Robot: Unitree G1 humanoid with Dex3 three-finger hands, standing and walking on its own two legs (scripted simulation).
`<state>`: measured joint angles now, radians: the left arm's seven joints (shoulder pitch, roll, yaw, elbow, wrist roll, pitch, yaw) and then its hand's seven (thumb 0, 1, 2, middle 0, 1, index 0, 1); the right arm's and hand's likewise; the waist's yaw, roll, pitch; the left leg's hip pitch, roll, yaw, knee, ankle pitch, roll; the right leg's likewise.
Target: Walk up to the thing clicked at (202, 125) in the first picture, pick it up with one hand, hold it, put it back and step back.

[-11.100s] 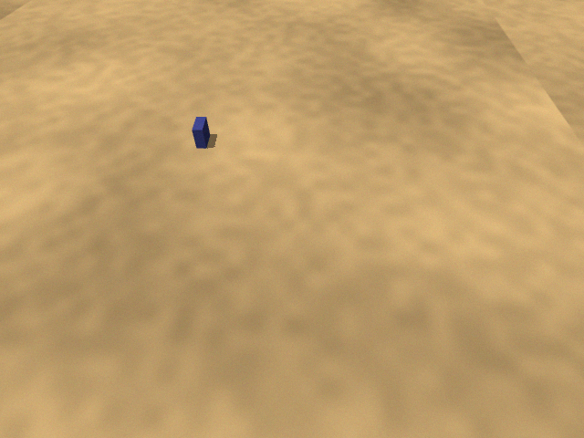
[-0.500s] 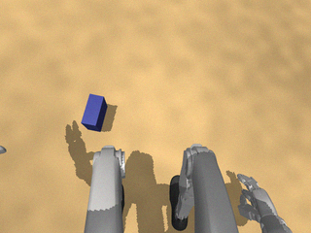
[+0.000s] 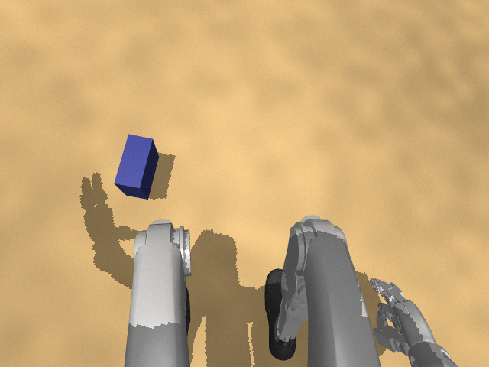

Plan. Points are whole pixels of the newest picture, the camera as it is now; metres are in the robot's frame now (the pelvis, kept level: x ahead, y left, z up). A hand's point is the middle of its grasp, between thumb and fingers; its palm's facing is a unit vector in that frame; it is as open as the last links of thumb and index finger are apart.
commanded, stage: go down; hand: left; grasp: from the side
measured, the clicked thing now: (138, 168) +0.48 +0.24 -0.34
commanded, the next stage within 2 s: approach in 0.34 s
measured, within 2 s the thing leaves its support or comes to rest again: neither
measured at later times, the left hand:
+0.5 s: hand out of the picture +0.37 +0.42 -0.02, palm faces +0.27 -0.96 -0.09, open 17.3 cm
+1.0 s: hand (61, 182) +0.41 +0.35 -0.21, palm faces +0.20 -0.98 +0.04, open 17.5 cm
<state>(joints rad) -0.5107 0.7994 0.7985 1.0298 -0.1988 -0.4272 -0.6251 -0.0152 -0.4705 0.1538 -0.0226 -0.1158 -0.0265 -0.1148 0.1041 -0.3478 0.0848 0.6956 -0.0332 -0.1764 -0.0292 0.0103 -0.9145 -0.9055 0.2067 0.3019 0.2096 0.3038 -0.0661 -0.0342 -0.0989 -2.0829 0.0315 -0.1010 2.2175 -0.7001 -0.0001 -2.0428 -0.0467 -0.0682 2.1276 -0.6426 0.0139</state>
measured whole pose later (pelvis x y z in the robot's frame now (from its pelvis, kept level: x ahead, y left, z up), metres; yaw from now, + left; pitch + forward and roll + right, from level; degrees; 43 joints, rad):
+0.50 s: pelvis +0.00 +0.00 -0.02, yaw +0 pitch +31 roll -7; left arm -0.55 0.84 0.83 1.07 -0.21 -0.44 -0.67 -0.02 -0.54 0.15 -0.03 -0.13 -0.03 -0.13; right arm 0.09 -0.36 0.10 0.69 -0.04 -0.17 -0.02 0.01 -0.92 -0.91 0.21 0.30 0.21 0.30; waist -0.08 -0.04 -0.07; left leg -2.14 0.02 -0.11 2.28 -0.70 0.00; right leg -2.09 -0.05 -0.07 2.19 -0.65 0.02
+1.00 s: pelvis -0.01 +0.01 -0.09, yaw -5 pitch +22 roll -11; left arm -0.63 0.86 0.79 1.33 -0.20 -0.78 -0.58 -0.02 -0.60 0.08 -0.07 -0.13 -0.07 -0.13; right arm -0.04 -0.38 0.28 0.64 -0.18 -0.13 0.04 0.01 -0.92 -0.90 0.21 0.30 0.21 0.30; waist -0.19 -0.19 0.14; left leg -2.23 0.02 -0.22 2.54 -0.71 0.00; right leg -2.15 -0.02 -0.14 2.37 -0.61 0.03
